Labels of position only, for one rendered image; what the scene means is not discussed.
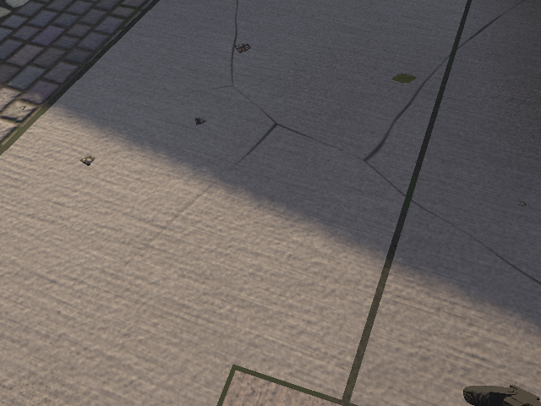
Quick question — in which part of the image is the robot right hand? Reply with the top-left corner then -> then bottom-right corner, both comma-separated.
463,385 -> 541,406

